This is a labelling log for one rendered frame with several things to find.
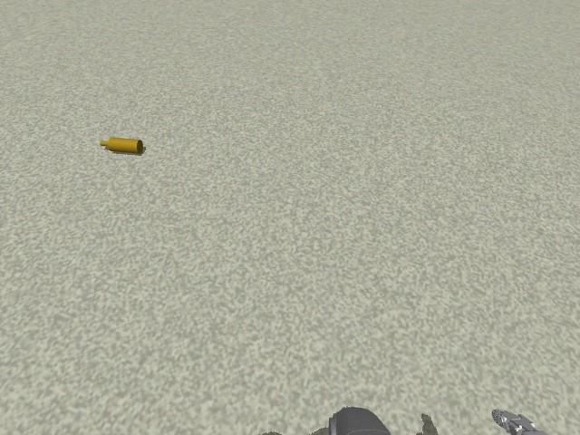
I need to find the right robot hand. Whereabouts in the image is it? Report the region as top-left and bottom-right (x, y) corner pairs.
(492, 410), (548, 435)

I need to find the bottle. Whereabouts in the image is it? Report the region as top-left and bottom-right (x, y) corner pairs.
(100, 138), (143, 154)

